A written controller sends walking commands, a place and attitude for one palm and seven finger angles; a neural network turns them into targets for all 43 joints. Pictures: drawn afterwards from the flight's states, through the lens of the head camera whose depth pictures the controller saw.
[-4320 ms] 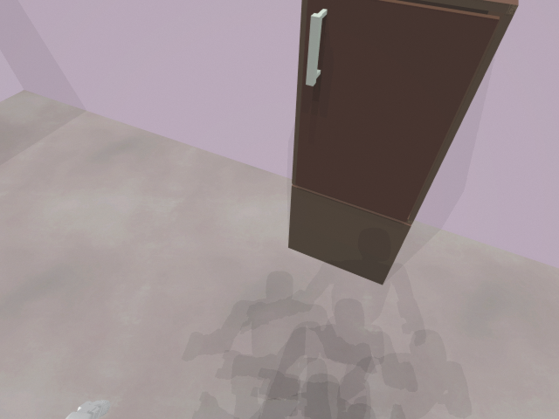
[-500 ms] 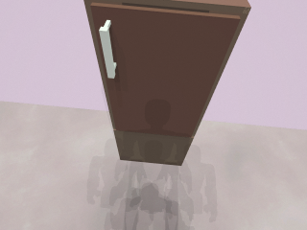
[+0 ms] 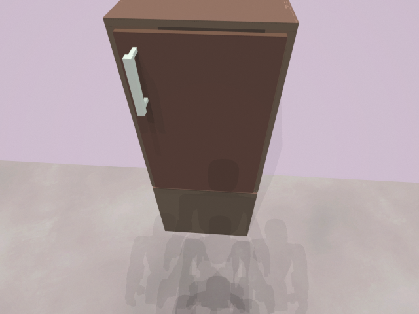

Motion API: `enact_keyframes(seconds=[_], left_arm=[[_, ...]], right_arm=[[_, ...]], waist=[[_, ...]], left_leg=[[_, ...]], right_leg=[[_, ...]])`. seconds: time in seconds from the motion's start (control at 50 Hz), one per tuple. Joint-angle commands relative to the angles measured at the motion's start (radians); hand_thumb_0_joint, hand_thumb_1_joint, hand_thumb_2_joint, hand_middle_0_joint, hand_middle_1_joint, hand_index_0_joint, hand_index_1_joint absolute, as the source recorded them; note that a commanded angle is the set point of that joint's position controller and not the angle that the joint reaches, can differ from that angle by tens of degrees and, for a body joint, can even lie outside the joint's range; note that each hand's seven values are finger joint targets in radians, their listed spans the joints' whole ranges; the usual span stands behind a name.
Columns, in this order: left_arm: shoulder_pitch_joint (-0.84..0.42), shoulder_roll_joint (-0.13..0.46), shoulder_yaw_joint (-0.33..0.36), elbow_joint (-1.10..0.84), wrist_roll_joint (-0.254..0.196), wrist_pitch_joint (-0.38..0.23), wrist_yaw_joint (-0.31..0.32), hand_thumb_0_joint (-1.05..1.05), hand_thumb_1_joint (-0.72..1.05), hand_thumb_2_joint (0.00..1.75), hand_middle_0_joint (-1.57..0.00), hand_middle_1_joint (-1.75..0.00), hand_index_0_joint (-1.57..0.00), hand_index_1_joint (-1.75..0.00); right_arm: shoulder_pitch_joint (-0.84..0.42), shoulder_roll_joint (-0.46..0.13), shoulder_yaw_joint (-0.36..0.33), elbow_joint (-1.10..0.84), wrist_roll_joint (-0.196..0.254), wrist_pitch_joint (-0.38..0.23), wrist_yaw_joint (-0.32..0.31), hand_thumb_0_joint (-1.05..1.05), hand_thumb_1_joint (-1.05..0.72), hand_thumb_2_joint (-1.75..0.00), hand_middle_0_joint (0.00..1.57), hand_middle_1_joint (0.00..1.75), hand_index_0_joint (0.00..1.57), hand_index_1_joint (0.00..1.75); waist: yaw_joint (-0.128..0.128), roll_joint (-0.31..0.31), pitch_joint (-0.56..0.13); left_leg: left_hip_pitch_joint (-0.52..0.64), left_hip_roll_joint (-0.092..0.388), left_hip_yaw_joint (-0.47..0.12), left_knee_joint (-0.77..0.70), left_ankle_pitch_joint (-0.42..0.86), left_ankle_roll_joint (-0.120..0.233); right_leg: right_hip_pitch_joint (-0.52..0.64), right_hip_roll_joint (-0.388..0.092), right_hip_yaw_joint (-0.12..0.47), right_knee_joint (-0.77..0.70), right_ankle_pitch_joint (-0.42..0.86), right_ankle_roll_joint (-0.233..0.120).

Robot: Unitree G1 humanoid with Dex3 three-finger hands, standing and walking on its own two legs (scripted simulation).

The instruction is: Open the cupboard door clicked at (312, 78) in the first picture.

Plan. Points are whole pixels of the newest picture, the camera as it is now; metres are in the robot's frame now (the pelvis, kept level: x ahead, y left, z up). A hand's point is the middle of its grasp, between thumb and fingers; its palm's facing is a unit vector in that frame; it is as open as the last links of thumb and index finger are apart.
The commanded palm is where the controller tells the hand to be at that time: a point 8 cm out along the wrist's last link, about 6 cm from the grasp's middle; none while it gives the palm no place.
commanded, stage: come to a stop and stand still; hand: left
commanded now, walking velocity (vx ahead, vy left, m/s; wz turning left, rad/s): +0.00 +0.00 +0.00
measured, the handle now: (137, 83) +0.59 +0.20 +0.14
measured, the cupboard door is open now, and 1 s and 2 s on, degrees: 0 0 0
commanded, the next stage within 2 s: look again from close up in 0.22 s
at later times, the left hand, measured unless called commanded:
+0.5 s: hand out of the picture -0.02 +0.18 -0.18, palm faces +0.02 -0.98 -0.18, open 7.4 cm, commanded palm none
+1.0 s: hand out of the picture +0.01 +0.21 -0.17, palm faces +0.00 -0.98 -0.22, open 7.4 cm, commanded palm none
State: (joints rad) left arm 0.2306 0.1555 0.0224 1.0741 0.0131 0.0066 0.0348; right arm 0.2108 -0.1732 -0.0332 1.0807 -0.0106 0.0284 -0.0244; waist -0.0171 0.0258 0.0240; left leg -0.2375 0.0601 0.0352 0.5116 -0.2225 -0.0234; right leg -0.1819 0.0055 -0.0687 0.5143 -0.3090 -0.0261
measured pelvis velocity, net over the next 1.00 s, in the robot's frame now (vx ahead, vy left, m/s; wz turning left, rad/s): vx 0.00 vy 0.03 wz -0.02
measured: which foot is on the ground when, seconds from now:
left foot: down 0.00-1.00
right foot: down 0.00-1.00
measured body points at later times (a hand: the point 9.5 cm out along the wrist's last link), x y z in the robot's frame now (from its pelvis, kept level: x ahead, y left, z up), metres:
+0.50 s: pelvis -0.01 +0.02 +0.00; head +0.00 +0.02 +0.45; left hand -0.02 +0.23 -0.16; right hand -0.03 -0.19 -0.17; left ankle +0.01 +0.14 -0.73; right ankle -0.02 -0.10 -0.73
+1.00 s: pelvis +0.00 +0.03 +0.00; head +0.00 +0.03 +0.45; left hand +0.01 +0.27 -0.15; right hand +0.02 -0.20 -0.15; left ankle +0.01 +0.14 -0.73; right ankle -0.02 -0.10 -0.73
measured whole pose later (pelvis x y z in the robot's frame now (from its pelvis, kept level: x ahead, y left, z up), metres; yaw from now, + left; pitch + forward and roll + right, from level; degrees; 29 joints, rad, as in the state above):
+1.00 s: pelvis +0.00 +0.03 +0.00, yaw -1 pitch -1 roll +0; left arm 0.28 0.17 0.00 1.09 0.02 -0.01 0.03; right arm 0.26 -0.18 0.01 1.08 -0.01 -0.02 -0.02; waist 0.00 0.00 0.02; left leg -0.23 0.00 0.07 0.49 -0.24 0.02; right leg -0.19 -0.05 -0.03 0.51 -0.30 0.02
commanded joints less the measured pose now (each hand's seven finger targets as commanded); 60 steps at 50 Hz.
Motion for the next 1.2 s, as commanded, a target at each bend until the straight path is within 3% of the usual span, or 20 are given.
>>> enact_keyframes(seconds=[0.0,0.04,0.14,0.28,0.3,0.32,0.34,0.36,0.4,0.44,0.48,0.52,0.58,0.9,0.98,1.04,1.08,1.12,1.18], left_arm=[[0.020,0.115,0.015,-0.029,-0.004,-0.005,-0.005,0.00,0.90,0.90,-0.20,-0.30,-0.20,-0.30],[0.038,0.117,0.013,-0.012,-0.007,-0.008,-0.008,0.00,0.90,0.90,-0.20,-0.30,-0.20,-0.30],[0.072,0.102,0.008,0.014,-0.008,-0.015,-0.007,0.00,0.90,0.90,-0.20,-0.30,-0.20,-0.30],[0.103,0.074,0.006,0.033,-0.007,-0.017,-0.004,0.00,0.90,0.90,-0.20,-0.30,-0.20,-0.30],[0.188,0.093,-0.008,0.055,0.012,-0.049,0.038,0.00,0.90,0.90,-0.20,-0.30,-0.20,-0.30],[0.146,0.149,0.000,0.009,0.006,-0.059,0.029,0.00,0.90,0.90,-0.20,-0.30,-0.20,-0.30],[0.097,0.137,0.001,-0.012,0.007,-0.060,0.023,0.00,0.90,0.90,-0.20,-0.30,-0.20,-0.30],[0.081,0.123,0.005,-0.027,0.007,-0.060,0.019,0.00,0.90,0.90,-0.20,-0.30,-0.20,-0.30],[0.100,0.087,-0.002,-0.028,0.003,-0.051,0.014,0.00,0.90,0.90,-0.20,-0.30,-0.20,-0.30],[0.130,0.072,-0.006,-0.021,0.002,-0.042,0.009,0.00,0.90,0.90,-0.20,-0.30,-0.20,-0.30],[0.134,0.071,-0.007,-0.022,0.003,-0.038,0.006,0.00,0.90,0.90,-0.20,-0.30,-0.20,-0.30],[0.136,0.069,-0.008,-0.023,0.003,-0.035,0.005,0.00,0.90,0.90,-0.20,-0.30,-0.20,-0.30],[0.132,0.079,-0.007,-0.029,0.004,-0.032,0.005,0.00,0.90,0.90,-0.20,-0.30,-0.20,-0.30],[0.101,0.132,0.000,-0.029,0.006,-0.031,-0.001,0.00,0.90,0.90,-0.20,-0.30,-0.20,-0.30],[0.129,0.112,-0.003,-0.019,0.014,-0.022,-0.010,0.00,0.90,0.90,-0.20,-0.30,-0.20,-0.30],[0.149,0.117,0.003,-0.023,0.015,-0.025,-0.018,0.00,0.90,0.90,-0.20,-0.30,-0.20,-0.30],[0.158,0.118,0.006,-0.023,0.015,-0.030,-0.018,0.00,0.90,0.90,-0.20,-0.30,-0.20,-0.30],[0.163,0.120,0.007,-0.018,0.011,-0.037,-0.012,0.00,0.90,0.90,-0.20,-0.30,-0.20,-0.30],[0.161,0.110,0.006,-0.011,0.009,-0.040,-0.002,0.00,0.90,0.90,-0.20,-0.30,-0.20,-0.30]], right_arm=[[0.043,-0.061,-0.001,0.012,-0.006,-0.021,-0.004,0.00,-0.90,-0.90,0.20,0.30,0.20,0.30],[0.057,-0.060,0.005,0.022,-0.006,-0.026,-0.006,0.00,-0.90,-0.90,0.20,0.30,0.20,0.30],[0.089,-0.056,0.008,0.040,-0.005,-0.031,-0.008,0.00,-0.90,-0.90,0.20,0.30,0.20,0.30],[0.132,-0.037,0.011,0.059,-0.004,-0.036,-0.011,0.00,-0.90,-0.90,0.20,0.30,0.20,0.30],[0.019,-0.069,0.017,-0.013,0.002,-0.057,0.002,0.00,-0.90,-0.90,0.20,0.30,0.20,0.30],[0.097,-0.010,0.017,-0.041,0.002,-0.042,0.009,0.00,-0.90,-0.90,0.20,0.30,0.20,0.30],[0.152,-0.022,0.015,-0.034,-0.001,-0.041,0.011,0.00,-0.90,-0.90,0.20,0.30,0.20,0.30],[0.182,-0.020,0.016,-0.037,-0.008,-0.047,0.015,0.00,-0.90,-0.90,0.20,0.30,0.20,0.30],[0.183,-0.035,0.018,-0.047,-0.009,-0.057,0.011,0.00,-0.90,-0.90,0.20,0.30,0.20,0.30],[0.160,-0.047,0.020,-0.060,-0.006,-0.059,0.005,0.00,-0.90,-0.90,0.20,0.30,0.20,0.30],[0.158,-0.053,0.021,-0.069,-0.007,-0.061,0.003,0.00,-0.90,-0.90,0.20,0.30,0.20,0.30],[0.152,-0.061,0.019,-0.067,-0.006,-0.061,0.002,0.00,-0.90,-0.90,0.20,0.30,0.20,0.30],[0.148,-0.073,0.018,-0.057,-0.007,-0.064,0.002,0.00,-0.90,-0.90,0.20,0.30,0.20,0.30],[0.086,-0.115,0.015,-0.041,-0.003,-0.070,0.000,0.00,-0.90,-0.90,0.20,0.30,0.20,0.30],[0.095,-0.102,0.012,-0.036,-0.011,-0.053,0.007,0.00,-0.90,-0.90,0.20,0.30,0.20,0.30],[0.084,-0.100,0.007,-0.048,-0.014,-0.051,0.012,0.00,-0.90,-0.90,0.20,0.30,0.20,0.30],[0.088,-0.088,0.009,-0.054,-0.013,-0.055,0.012,0.00,-0.90,-0.90,0.20,0.30,0.20,0.30],[0.096,-0.068,0.019,-0.050,-0.009,-0.065,0.009,0.00,-0.90,-0.90,0.20,0.30,0.20,0.30],[0.119,-0.076,0.022,-0.022,-0.002,-0.075,-0.002,0.00,-0.90,-0.90,0.20,0.30,0.20,0.30]], waist=[[0.010,-0.009,0.101],[0.015,0.004,0.086],[0.015,-0.030,0.041],[0.015,-0.024,0.059],[0.059,0.001,0.078],[-0.010,-0.042,-0.004],[-0.032,-0.048,-0.035],[-0.035,0.007,-0.044],[-0.016,0.037,0.014],[0.008,0.028,0.033],[0.015,-0.003,0.058],[0.016,-0.032,0.071],[0.019,-0.003,0.067],[0.022,-0.022,0.015],[0.018,-0.011,0.071],[0.024,-0.027,0.112],[0.023,-0.062,0.115],[0.020,-0.079,0.076],[0.019,-0.017,0.015]], left_leg=[[0.039,0.046,-0.047,-0.130,0.032,0.019],[0.025,0.044,-0.049,-0.150,0.045,0.021],[0.055,0.040,-0.037,-0.154,0.044,0.019],[0.038,0.041,-0.040,-0.169,0.036,0.022],[-0.041,0.038,-0.010,0.059,0.073,-0.004],[-0.022,0.004,-0.019,0.065,-0.102,0.009],[0.014,0.007,-0.018,0.056,-0.079,0.015],[0.040,0.006,-0.025,0.027,-0.007,0.023],[-0.028,0.033,-0.066,-0.036,0.038,0.041],[-0.076,0.041,-0.094,-0.079,0.019,0.055],[-0.100,0.039,-0.104,-0.104,-0.003,0.061],[-0.094,0.038,-0.106,-0.122,-0.033,0.062],[-0.081,0.043,-0.113,-0.146,-0.028,0.067],[0.005,0.043,-0.078,-0.139,0.082,0.065],[-0.039,0.041,-0.088,-0.156,-0.240,0.071],[-0.087,0.031,-0.083,-0.128,-0.299,0.076],[-0.093,0.012,-0.052,-0.073,-0.217,0.071],[-0.055,-0.002,-0.015,-0.023,-0.020,0.060],[0.034,0.033,-0.034,-0.020,0.268,0.063]], right_leg=[[-0.129,-0.118,0.140,-0.227,-0.022,-0.005],[-0.077,-0.114,0.139,-0.226,0.012,-0.003],[-0.052,-0.118,0.137,-0.244,0.012,-0.003],[-0.056,-0.112,0.122,-0.236,0.012,-0.002],[-0.051,-0.177,0.187,-0.197,0.454,0.012],[-0.052,-0.228,0.218,-0.225,0.237,-0.031],[-0.098,-0.199,0.182,-0.214,0.021,-0.055],[-0.115,-0.164,0.132,-0.172,-0.003,-0.052],[-0.111,-0.105,0.095,-0.113,-0.029,-0.033],[-0.073,-0.087,0.086,-0.089,-0.008,-0.022],[-0.064,-0.085,0.078,-0.080,0.001,-0.016],[-0.074,-0.087,0.077,-0.082,-0.002,-0.010],[-0.065,-0.088,0.070,-0.072,0.027,-0.005],[-0.036,-0.107,0.095,-0.099,0.121,0.002],[-0.098,-0.092,0.094,-0.098,-0.152,-0.012],[-0.122,-0.095,0.125,-0.108,-0.220,-0.030],[-0.114,-0.111,0.151,-0.122,-0.184,-0.040],[-0.082,-0.129,0.159,-0.107,0.006,-0.040],[-0.042,-0.109,0.100,-0.017,0.307,-0.017]])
